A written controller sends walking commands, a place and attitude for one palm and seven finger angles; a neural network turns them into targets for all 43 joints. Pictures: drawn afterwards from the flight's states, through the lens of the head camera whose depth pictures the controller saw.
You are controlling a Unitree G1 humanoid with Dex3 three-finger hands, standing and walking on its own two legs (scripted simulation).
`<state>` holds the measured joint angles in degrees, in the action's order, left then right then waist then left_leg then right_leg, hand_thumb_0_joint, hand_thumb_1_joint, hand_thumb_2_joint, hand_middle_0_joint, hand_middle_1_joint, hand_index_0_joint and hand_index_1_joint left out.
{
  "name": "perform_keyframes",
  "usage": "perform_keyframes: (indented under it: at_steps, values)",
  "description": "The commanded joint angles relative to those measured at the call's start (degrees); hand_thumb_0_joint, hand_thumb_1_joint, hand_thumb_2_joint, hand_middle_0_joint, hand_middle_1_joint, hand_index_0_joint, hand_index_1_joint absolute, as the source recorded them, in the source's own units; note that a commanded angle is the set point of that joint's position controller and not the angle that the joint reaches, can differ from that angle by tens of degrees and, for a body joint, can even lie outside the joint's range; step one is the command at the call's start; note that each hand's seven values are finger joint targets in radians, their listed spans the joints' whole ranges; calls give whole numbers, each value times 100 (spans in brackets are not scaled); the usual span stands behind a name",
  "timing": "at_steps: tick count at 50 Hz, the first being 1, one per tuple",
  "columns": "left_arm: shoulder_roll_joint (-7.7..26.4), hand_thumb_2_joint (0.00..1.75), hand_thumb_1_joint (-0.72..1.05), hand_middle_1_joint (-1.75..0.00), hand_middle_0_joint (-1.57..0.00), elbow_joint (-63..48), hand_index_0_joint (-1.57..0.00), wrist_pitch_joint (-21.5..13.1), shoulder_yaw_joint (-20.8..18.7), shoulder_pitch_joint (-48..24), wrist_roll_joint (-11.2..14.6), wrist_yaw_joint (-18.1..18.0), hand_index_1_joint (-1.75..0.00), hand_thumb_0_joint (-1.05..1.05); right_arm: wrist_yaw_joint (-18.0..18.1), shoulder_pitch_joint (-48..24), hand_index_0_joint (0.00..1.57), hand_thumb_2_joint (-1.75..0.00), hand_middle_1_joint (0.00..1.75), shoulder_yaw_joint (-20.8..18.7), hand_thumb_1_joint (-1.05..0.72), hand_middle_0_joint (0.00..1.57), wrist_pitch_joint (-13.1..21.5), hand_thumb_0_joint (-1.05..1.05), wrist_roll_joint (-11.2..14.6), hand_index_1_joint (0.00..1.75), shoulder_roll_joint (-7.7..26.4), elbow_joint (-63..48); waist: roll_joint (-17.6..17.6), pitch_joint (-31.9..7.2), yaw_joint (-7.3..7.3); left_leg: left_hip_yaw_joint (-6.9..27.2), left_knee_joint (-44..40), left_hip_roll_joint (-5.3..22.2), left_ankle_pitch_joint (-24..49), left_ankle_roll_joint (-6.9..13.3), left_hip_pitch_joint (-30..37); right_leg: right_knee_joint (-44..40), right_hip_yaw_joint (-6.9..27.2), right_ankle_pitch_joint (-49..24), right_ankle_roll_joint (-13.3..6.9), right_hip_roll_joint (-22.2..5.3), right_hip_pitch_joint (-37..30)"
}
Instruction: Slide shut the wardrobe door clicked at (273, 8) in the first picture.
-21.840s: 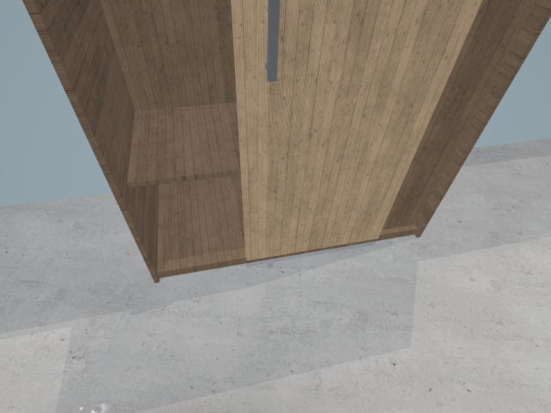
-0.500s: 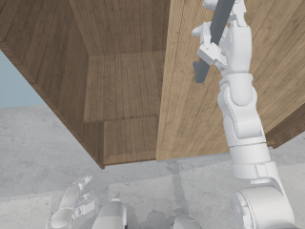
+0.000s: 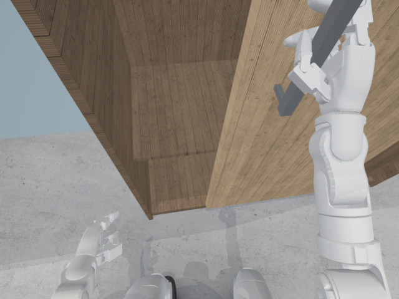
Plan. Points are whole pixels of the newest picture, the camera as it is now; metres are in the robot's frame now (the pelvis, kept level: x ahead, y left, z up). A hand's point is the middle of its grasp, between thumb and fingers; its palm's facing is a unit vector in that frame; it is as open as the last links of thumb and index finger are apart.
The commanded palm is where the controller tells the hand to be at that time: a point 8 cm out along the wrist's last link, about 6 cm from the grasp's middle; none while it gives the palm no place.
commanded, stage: step sideways, sliding the door along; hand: right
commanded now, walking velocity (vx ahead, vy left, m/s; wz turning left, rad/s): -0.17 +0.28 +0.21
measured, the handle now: (321, 23) +0.43 -0.15 +0.27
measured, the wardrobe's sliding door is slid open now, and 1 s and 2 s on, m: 0.26 0.00 0.00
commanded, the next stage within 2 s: stop walking and hold the door there in 1.24 s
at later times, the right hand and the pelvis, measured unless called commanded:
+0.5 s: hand (200, 81) +0.36 +0.00 +0.23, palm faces -0.10 +0.99 -0.08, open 6.7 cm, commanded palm +0.35 -0.01 +0.24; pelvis -0.01 +0.05 +0.00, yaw +3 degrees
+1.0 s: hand (97, 91) +0.35 +0.12 +0.23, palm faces -0.15 +0.98 -0.13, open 6.8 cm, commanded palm +0.34 +0.09 +0.24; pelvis -0.06 +0.15 +0.00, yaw +8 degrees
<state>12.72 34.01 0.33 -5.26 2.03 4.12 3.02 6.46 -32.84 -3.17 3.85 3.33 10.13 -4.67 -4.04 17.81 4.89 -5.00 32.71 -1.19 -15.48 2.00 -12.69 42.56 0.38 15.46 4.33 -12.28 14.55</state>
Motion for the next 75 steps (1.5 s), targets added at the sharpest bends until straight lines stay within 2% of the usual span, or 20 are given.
perform_keyframes:
  at_steps: [1, 7, 12, 15, 23, 28, 31, 36, 41, 45, 47, 50, 52, 55, 57, 64, 67, 68, 69, 75]
  values:
    - [153, 90, 90, -30, -20, -864, -20, -327, 28, -426, -8, -55, -30, 0, -509, -2275, 45, -90, 140, 1776, -90, 45, 873, 0, -53, 140, -416, -2464, 1287, -3480, -651, 1836, -247, 1583, 5924, 586, 1860, -144, 16, 1158, -400, 541, 277]
    - [508, 90, 90, -30, -20, -1040, -20, -357, -89, -478, -209, 163, -30, 0, -680, -2582, 45, -90, 140, 1899, -90, 45, 1077, 0, -67, 140, -687, -2573, -1095, -3463, -608, 661, 1263, 283, -978, -149, -508, -1441, 449, -5169, -1297, -1588, -1989]
    - [411, 90, 90, -30, -20, -1021, -20, -338, -30, -416, -61, 154, -30, 0, -655, -2622, 45, -90, 140, 1895, -90, 45, 971, 0, -220, 140, -621, -2128, 17, -3527, -642, 418, -441, 352, 1806, -92, 673, 105, -374, -4349, -681, -720, -1754]
    - [197, 90, 90, -30, -20, -883, -20, -303, -76, -451, -18, 51, -30, 0, -592, -2370, 45, -90, 140, 1955, -90, 45, 856, 0, -174, 140, -598, -1870, 2062, -3391, -673, 2212, -519, 1523, 5918, 698, 1498, 993, -98, 1143, -326, 591, 178]
    - [458, 90, 90, -30, -20, -866, -20, -209, -102, -498, -331, 121, -30, 0, -663, -2426, 45, -90, 140, 1824, -90, 45, 1064, 0, -131, 140, -511, -2222, -1104, -3609, -651, 602, 1191, 198, -815, -134, -581, -1470, 509, -5621, -1373, -1617, -2354]
    - [394, 90, 90, -30, -20, -831, -20, -76, -15, -520, -174, 80, -30, 0, -685, -2693, 45, -90, 140, 1554, -90, 45, 895, 0, -268, 140, -264, -1642, -117, -3389, -699, 273, -417, 189, 1274, -81, 622, -323, -389, -4169, -731, -828, -1553]
    - [242, 90, 90, -30, -20, -762, -20, -90, -120, -581, -138, -44, -30, 0, -596, -2693, 45, -90, 140, 1272, -90, 45, 806, 0, -169, 140, 7, -1431, 1954, -3458, -745, 2239, -906, 1331, 4566, 712, 1054, 881, -393, 508, -296, 581, -264]
    - [176, 90, 90, -30, -20, -526, -20, -158, -1, -471, -237, -224, -30, 0, -355, -2633, 45, -90, 140, 1146, -90, 45, 920, 0, -37, 140, 125, -1793, 1282, -3959, -707, 1698, -417, 983, 3892, 459, 1453, -1358, -469, -179, -402, 658, -803]
    - [440, 90, 90, -30, -20, -629, -20, -130, -50, -559, -321, -131, -30, 0, -576, -2665, 45, -90, 140, 791, -90, 45, 942, 0, -19, 140, 331, -1400, -988, -3554, -568, 725, 564, 174, -410, -241, -199, -1597, 745, -4653, -1414, -1671, -1835]
    - [364, 90, 90, -30, -20, -600, -20, -141, 16, -458, -124, -131, -30, 0, -642, -3232, 45, -90, 140, 903, -90, 45, 791, 0, -82, 140, 156, -814, -189, -3651, -567, 661, -604, 233, 1180, -41, 1094, -205, -316, -3225, -786, -641, -878]
    - [236, 90, 90, -30, -20, -696, -20, -204, -53, -482, -71, -215, -30, 0, -546, -3268, 45, -90, 140, 603, -90, 45, 744, 0, -40, 140, 464, -543, 2038, -3602, -489, 2912, -1813, 1362, 2634, 398, 1342, 1607, -483, 1306, -408, 900, 391]
    - [-10, 90, 90, -30, -20, -374, -20, -476, 149, -292, -11, -316, -30, 0, -392, -3673, 45, -90, 140, 831, -90, 45, 945, 0, 3, 140, 247, -1089, 1455, -3438, -662, 1633, -2220, 687, 2550, -2180, 1061, 956, -566, 1502, -300, 1191, 33]
    - [296, 90, 90, -30, -20, -182, -20, -456, 70, -291, -133, -434, -30, 0, -268, -3298, 45, -90, 140, 774, -90, 45, 772, 0, -79, 140, 388, -693, 1347, -3549, -698, 1169, -1454, 529, 3005, -397, 1216, -1448, -863, 993, -393, 1209, -713]
    - [517, 90, 90, -30, -20, -506, -20, -436, -53, -338, -108, -338, -30, 0, -349, -3405, 45, -90, 140, 964, -90, 45, 837, 0, 204, 140, 86, -647, -1356, -3796, -729, 901, 2200, -40, 246, -961, -438, -2511, 1314, -1805, -1771, -1383, -1917]
    - [550, 90, 90, -30, -20, -566, -20, -263, -32, -385, -138, -205, -30, 0, -469, -3642, 45, -90, 140, 578, -90, 45, 667, 0, 245, 140, 99, -46, -115, -3408, -458, 2126, 4989, 110, -1263, -357, -1783, -2142, 1960, -3339, -2342, -2380, -1741]
    - [643, 90, 90, -30, -20, -507, -20, -439, 61, 121, 35, -99, -30, 0, -599, -4820, 45, -90, 140, 1637, -90, 45, 636, 0, 98, 140, -855, 351, -1105, -3536, -625, -8, 521, 31, -512, -279, -343, -861, -201, -2503, -1041, -605, -1556]
    - [572, 90, 90, -30, -20, -454, -20, -432, 25, 150, 136, -95, -30, 0, -491, -4731, 45, -90, 140, 1210, -90, 45, 665, 0, 30, 140, -161, 549, -433, -3741, -535, -47, -1039, 88, 1312, -221, 790, 571, -463, -2478, -563, 73, -1343]
    - [942, 90, 90, -30, -20, 56, -20, -315, -76, 645, 4, -259, -30, 0, -108, -3191, 45, -90, 140, -2008, -90, 45, 489, 0, -252, 140, 3388, 2646, 745, -3601, -393, 662, -1209, 480, 2631, -5, 1263, 1294, -764, -2025, -405, 518, -164]
    - [744, 90, 90, -30, -20, -57, -20, -142, -37, 302, -36, -308, -30, 0, -139, -3295, 45, -90, 140, -1644, -90, 45, 466, 0, -259, 140, 3122, 2481, 2774, -3429, -245, 2242, -937, 1187, 3738, 573, 2233, 2276, -503, 337, -248, 1030, 1488]
    - [655, 90, 90, -30, -20, -26, -20, -348, 270, 274, -170, -658, -30, 0, -30, -2775, 45, -90, 140, -1840, -90, 45, 708, 0, -133, 140, 3036, 1532, 1529, -3690, -438, 1289, -596, 1314, 3900, 103, 1919, -1742, -576, -223, -509, 1275, -329]
